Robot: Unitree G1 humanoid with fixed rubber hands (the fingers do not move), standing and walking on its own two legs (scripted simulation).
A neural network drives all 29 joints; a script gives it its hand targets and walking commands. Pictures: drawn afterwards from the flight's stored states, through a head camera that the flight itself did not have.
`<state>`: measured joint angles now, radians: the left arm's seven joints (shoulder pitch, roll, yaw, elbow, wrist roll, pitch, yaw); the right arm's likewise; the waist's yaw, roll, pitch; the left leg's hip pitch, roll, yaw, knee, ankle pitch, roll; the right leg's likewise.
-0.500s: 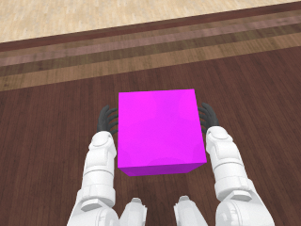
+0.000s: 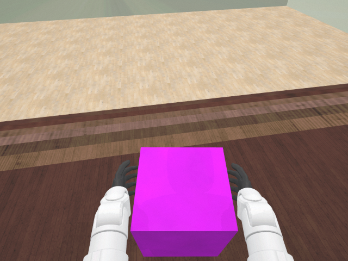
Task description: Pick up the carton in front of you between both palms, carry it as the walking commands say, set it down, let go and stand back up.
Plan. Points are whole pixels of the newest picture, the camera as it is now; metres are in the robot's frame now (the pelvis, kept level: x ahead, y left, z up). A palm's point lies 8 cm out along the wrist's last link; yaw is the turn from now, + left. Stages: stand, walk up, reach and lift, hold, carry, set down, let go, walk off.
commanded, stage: reach and lift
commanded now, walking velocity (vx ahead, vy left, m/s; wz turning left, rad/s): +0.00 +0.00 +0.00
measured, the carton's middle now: (181, 204) +0.30 +0.00 -0.06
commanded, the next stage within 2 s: hold in 1.00 s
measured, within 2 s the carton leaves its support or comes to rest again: neither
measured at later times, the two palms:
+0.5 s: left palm (119, 189) +0.29 +0.15 +0.04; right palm (246, 191) +0.28 -0.15 +0.03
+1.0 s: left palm (118, 187) +0.29 +0.15 +0.05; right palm (247, 188) +0.29 -0.15 +0.04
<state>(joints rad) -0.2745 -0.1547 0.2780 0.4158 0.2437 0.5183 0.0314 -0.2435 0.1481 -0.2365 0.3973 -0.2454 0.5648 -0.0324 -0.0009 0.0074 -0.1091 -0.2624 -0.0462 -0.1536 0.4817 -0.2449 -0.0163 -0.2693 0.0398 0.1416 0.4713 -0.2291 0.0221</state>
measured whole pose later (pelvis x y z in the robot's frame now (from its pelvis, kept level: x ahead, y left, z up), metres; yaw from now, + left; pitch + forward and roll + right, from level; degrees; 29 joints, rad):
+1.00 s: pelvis +0.00 +0.00 +0.01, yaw +0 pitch -5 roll +0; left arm -0.28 -0.16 0.25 0.32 0.29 0.67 0.01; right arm -0.26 0.15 -0.21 0.30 -0.28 0.71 -0.01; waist 0.00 0.00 -0.02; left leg -0.08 -0.03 -0.15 0.37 -0.21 -0.01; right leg -0.09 0.03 0.13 0.37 -0.19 0.02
